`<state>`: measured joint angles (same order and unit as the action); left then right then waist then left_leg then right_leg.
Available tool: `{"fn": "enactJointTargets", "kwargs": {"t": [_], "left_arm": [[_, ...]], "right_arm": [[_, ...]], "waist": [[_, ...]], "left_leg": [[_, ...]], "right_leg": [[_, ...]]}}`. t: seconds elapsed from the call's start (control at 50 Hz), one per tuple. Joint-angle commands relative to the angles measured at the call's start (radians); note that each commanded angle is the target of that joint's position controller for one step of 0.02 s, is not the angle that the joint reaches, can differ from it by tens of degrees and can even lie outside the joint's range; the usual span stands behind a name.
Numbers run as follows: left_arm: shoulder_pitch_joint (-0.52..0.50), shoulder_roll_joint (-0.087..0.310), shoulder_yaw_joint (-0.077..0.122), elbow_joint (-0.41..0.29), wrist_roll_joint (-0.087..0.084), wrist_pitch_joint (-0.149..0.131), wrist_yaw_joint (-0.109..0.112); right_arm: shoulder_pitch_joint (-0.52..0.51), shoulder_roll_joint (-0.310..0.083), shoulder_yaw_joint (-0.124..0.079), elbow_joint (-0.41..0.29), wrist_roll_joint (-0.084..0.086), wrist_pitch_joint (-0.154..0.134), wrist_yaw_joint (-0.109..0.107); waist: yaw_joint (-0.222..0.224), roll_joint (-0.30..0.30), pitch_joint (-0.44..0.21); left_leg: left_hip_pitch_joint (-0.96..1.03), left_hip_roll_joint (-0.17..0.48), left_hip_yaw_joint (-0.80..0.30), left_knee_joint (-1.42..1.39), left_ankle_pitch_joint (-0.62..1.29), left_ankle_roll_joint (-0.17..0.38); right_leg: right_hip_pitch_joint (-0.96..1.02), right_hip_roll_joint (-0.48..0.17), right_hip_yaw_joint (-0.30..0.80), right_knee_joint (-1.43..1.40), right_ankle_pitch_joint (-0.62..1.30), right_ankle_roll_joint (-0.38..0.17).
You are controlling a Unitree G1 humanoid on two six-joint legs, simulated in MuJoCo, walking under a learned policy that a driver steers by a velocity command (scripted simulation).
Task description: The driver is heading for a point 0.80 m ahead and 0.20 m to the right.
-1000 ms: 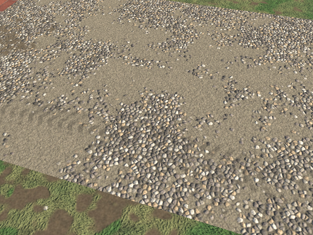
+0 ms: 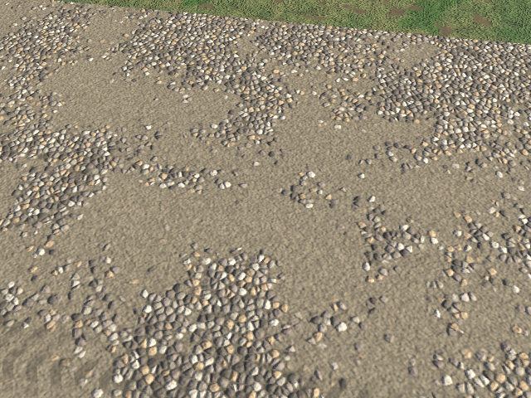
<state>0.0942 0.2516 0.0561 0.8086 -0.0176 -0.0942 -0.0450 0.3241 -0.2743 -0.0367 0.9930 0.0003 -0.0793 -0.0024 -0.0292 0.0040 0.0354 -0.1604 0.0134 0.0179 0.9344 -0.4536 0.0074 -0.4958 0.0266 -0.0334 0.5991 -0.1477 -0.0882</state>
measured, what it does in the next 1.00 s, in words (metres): walks ahead, turning right: left foot, then right foot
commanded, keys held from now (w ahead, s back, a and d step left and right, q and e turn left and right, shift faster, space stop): w+e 1.00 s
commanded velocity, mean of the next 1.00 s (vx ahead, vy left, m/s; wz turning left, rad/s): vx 0.50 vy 0.00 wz -0.55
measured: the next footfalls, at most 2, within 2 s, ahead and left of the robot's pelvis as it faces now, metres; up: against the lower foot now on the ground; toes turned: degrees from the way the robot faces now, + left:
left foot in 0.44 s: +0.45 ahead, +0.09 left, +0.00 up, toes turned -17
right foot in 0.96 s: +0.60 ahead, -0.27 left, +0.00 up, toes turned -36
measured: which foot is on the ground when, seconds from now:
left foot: up 0.00-0.42, down 0.44-0.98, up 1.00-1.00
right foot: down 0.00-0.46, up 0.48-0.94, down 0.96-1.00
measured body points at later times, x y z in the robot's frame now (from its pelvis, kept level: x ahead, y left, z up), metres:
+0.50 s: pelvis +0.29 +0.01 +0.01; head +0.32 +0.01 +0.46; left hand +0.39 +0.28 -0.12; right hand +0.44 -0.28 -0.07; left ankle +0.41 +0.10 -0.72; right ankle +0.12 -0.07 -0.67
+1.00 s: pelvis +0.52 -0.12 -0.01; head +0.56 -0.15 +0.44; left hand +0.85 -0.04 -0.07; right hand +0.38 -0.38 -0.14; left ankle +0.43 +0.10 -0.68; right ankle +0.57 -0.24 -0.72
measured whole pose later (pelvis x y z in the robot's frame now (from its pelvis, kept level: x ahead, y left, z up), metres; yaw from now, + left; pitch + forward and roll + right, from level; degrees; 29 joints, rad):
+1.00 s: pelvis +0.52 -0.12 -0.01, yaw -34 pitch +2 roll +1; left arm 0.08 0.29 0.07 0.58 -0.02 -0.03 -0.04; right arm 0.31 -0.31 -0.07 0.88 0.01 -0.05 -0.01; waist -0.06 -0.02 0.06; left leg -0.07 0.10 0.17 0.80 -0.49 -0.03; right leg -0.52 0.02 -0.05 0.64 -0.14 -0.11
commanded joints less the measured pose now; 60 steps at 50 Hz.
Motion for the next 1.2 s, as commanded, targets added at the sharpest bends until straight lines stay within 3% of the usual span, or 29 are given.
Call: {"fn": "enactJointTargets", "kwargs": {"t": [0.02,0.04,0.08,0.14,0.24,0.32,0.38,0.42,0.44,0.46,0.48,0.5,0.52,0.56,0.62,0.76,0.86,0.9,0.92,0.94,0.96,0.98,1.0,1.02,1.04,1.06,1.08,1.14,1.2], "left_arm": [[0.24,0.167,0.047,-0.008,0.008,0.0,0.013],[0.176,0.142,0.039,-0.027,0.013,0.001,0.012],[0.124,0.11,0.028,-0.051,0.023,0.0,0.013],[0.165,0.153,0.041,-0.048,0.008,-0.003,0.029],[0.246,0.172,0.049,-0.032,0.0,0.009,0.056],[0.297,0.168,0.052,-0.012,-0.01,0.018,0.06],[0.289,0.174,0.057,-0.02,-0.004,0.033,0.072],[0.263,0.149,0.05,-0.041,0.0,0.042,0.071],[0.243,0.103,0.031,-0.065,0.011,0.04,0.064],[0.368,0.035,0.01,-0.085,-0.008,0.028,0.061],[0.403,0.086,0.01,-0.088,-0.02,0.023,0.063],[0.326,0.173,0.032,-0.085,-0.024,0.027,0.063],[0.256,0.181,0.037,-0.099,-0.016,0.034,0.065],[0.209,0.149,0.041,-0.121,-0.003,0.042,0.059],[0.206,0.092,0.032,-0.145,-0.011,0.059,0.05],[0.044,0.065,0.017,-0.217,-0.006,0.049,0.022],[-0.088,0.065,0.013,-0.287,-0.009,0.05,-0.009],[-0.068,0.093,0.026,-0.301,-0.006,0.054,-0.015],[-0.017,0.118,0.039,-0.295,-0.003,0.058,-0.015],[0.106,0.156,0.062,-0.267,-0.003,0.061,-0.011],[0.28,0.216,0.097,-0.22,-0.005,0.067,0.004],[0.354,0.317,0.118,-0.203,-0.01,0.075,0.027],[0.332,0.345,0.109,-0.243,-0.005,0.056,0.019],[0.329,0.246,0.081,-0.233,0.004,0.044,0.011],[0.291,0.2,0.066,-0.219,0.006,0.036,0.012],[0.216,0.168,0.054,-0.224,0.007,0.033,0.013],[0.162,0.132,0.04,-0.231,0.014,0.028,0.014],[0.128,0.143,0.037,-0.212,0.026,0.009,0.018],[0.134,0.158,0.038,-0.176,0.026,0.008,0.035]], "right_arm": [[-0.069,-0.135,-0.014,-0.124,0.035,-0.082,0.015],[-0.101,-0.13,-0.018,-0.128,0.02,-0.084,0.008],[-0.094,-0.122,-0.03,-0.136,-0.001,-0.06,-0.002],[-0.127,-0.089,-0.03,-0.164,-0.016,-0.032,-0.01],[-0.329,-0.056,-0.02,-0.236,-0.008,-0.038,-0.004],[-0.41,-0.081,-0.024,-0.282,0.006,-0.047,0.008],[-0.391,-0.119,-0.035,-0.291,0.009,-0.063,0.019],[-0.247,-0.155,-0.055,-0.256,0.003,-0.074,0.014],[-0.097,-0.199,-0.07,-0.238,-0.012,-0.077,0.007],[0.039,-0.285,-0.096,-0.218,-0.023,-0.062,-0.001],[0.042,-0.224,-0.083,-0.209,0.0,-0.051,0.007],[-0.014,-0.143,-0.062,-0.231,0.006,-0.046,0.006],[-0.069,-0.116,-0.053,-0.242,0.002,-0.038,0.005],[-0.132,-0.082,-0.039,-0.234,-0.011,-0.034,0.006],[-0.134,-0.1,-0.049,-0.213,-0.007,-0.045,0.009],[-0.101,-0.156,-0.064,-0.184,-0.001,-0.034,0.001],[-0.025,-0.2,-0.074,-0.157,0.019,-0.004,-0.002],[-0.03,-0.226,-0.082,-0.159,0.026,0.01,-0.007],[-0.032,-0.243,-0.087,-0.162,0.028,0.017,-0.012],[-0.042,-0.249,-0.089,-0.167,0.03,0.026,-0.017],[-0.042,-0.225,-0.078,-0.175,0.026,0.026,-0.022],[0.006,-0.108,-0.042,-0.213,-0.02,0.013,-0.015],[0.015,-0.084,-0.02,-0.261,-0.01,-0.027,0.001],[-0.097,-0.176,-0.044,-0.275,0.032,-0.052,0.015],[-0.114,-0.168,-0.038,-0.274,0.048,-0.061,0.021],[-0.11,-0.152,-0.035,-0.253,0.032,-0.058,0.014],[-0.099,-0.159,-0.042,-0.239,0.017,-0.046,0.011],[-0.051,-0.127,-0.041,-0.217,0.005,-0.006,0.008],[-0.103,-0.091,-0.031,-0.234,-0.011,0.002,-0.001]], "waist": [[0.112,-0.108,-0.198],[0.077,-0.023,-0.128],[0.019,-0.036,-0.092],[0.009,-0.046,-0.06],[0.073,-0.081,-0.018],[0.096,-0.092,-0.014],[0.071,-0.109,-0.022],[-0.002,-0.118,-0.096],[-0.072,-0.066,-0.23],[-0.053,0.195,-0.389],[-0.04,0.306,-0.393],[-0.054,0.174,-0.247],[-0.045,0.084,-0.15],[-0.001,0.084,-0.046],[0.019,0.096,-0.025],[-0.022,0.051,0.001],[-0.059,0.05,0.044],[-0.023,0.078,0.016],[0.013,0.1,-0.025],[0.087,0.094,-0.092],[0.175,0.056,-0.181],[0.14,-0.17,-0.262],[0.098,-0.257,-0.43],[0.154,-0.119,-0.364],[0.126,-0.097,-0.239],[0.078,-0.012,-0.167],[0.046,-0.028,-0.129],[-0.002,-0.042,-0.092],[-0.001,-0.048,-0.06]], "left_leg": [[-0.638,0.039,-0.11,0.4,0.06,0.044],[-0.591,0.073,-0.099,0.311,0.12,0.042],[-0.468,0.107,-0.104,0.19,0.17,0.026],[-0.463,0.09,-0.08,0.044,0.25,-0.023],[-0.399,0.022,-0.067,-0.332,0.549,-0.046],[-0.36,-0.001,-0.094,-0.441,0.567,-0.035],[-0.319,-0.002,-0.109,-0.485,0.451,-0.013],[-0.107,-0.004,-0.082,-0.534,0.409,0.031],[0.15,0.117,-0.179,-0.492,0.387,0.09],[0.548,0.35,-0.56,-0.515,0.248,0.241],[0.576,0.425,-0.792,-0.603,0.071,0.271],[0.444,0.386,-0.668,-0.624,0.005,0.224],[0.302,0.345,-0.522,-0.642,0.081,0.187],[0.104,0.272,-0.345,-0.706,0.243,0.166],[0.026,0.246,-0.199,-0.775,0.359,0.182],[0.08,0.215,0.048,-0.787,0.555,0.159],[0.214,0.265,0.109,-0.738,0.626,0.133],[0.256,0.273,0.145,-0.639,0.894,0.113],[0.264,0.27,0.164,-0.541,1.065,0.103],[0.236,0.251,0.188,-0.371,1.159,0.085],[0.081,0.215,0.205,-0.131,1.057,0.048],[-0.293,0.115,0.202,0.218,0.334,-0.001],[-0.563,-0.053,-0.022,0.463,-0.164,-0.025],[-0.668,0.014,-0.115,0.485,-0.076,-0.009],[-0.667,0.06,-0.09,0.415,0.013,0.009],[-0.603,0.11,-0.08,0.333,0.081,0.007],[-0.535,0.139,-0.081,0.269,0.119,0.0],[-0.422,0.14,-0.06,0.201,0.174,-0.033],[-0.426,0.117,-0.04,0.035,0.305,-0.062]], "right_leg": [[0.698,-0.307,0.591,-0.313,-0.065,-0.214],[0.545,-0.269,0.485,-0.335,0.042,-0.196],[0.382,-0.217,0.397,-0.382,0.158,-0.18],[0.298,-0.188,0.325,-0.415,0.234,-0.195],[0.24,-0.121,0.267,-0.408,0.128,-0.128],[0.315,-0.153,0.344,-0.351,0.076,-0.108],[0.401,-0.188,0.422,-0.258,0.112,-0.097],[0.388,-0.134,0.418,-0.123,0.218,-0.066],[0.28,-0.075,0.359,0.107,0.165,-0.034],[-0.073,0.072,0.218,0.449,-0.166,0.046],[-0.249,0.031,0.214,0.62,-0.455,0.054],[-0.304,-0.025,0.224,0.689,-0.378,0.058],[-0.287,-0.065,0.183,0.685,-0.296,0.064],[-0.223,-0.125,0.167,0.603,-0.201,0.066],[-0.196,-0.155,0.137,0.553,-0.14,0.073],[-0.199,-0.144,0.075,0.213,0.173,0.077],[-0.198,-0.112,0.004,0.059,0.115,0.04],[-0.119,-0.062,-0.043,0.034,0.01,0.003],[-0.034,-0.023,-0.071,0.032,-0.043,-0.019],[0.128,0.021,-0.09,-0.013,-0.031,-0.05],[0.413,0.033,-0.048,-0.063,0.031,-0.093],[0.742,-0.207,0.338,-0.066,0.045,-0.191],[0.923,-0.384,0.88,-0.245,-0.121,-0.367],[0.886,-0.359,0.767,-0.289,-0.121,-0.299],[0.744,-0.329,0.593,-0.288,-0.04,-0.254],[0.586,-0.287,0.469,-0.29,0.069,-0.212],[0.473,-0.257,0.387,-0.308,0.178,-0.194],[0.311,-0.228,0.263,-0.365,0.448,-0.194],[0.277,-0.185,0.136,-0.363,0.641,-0.165]]}}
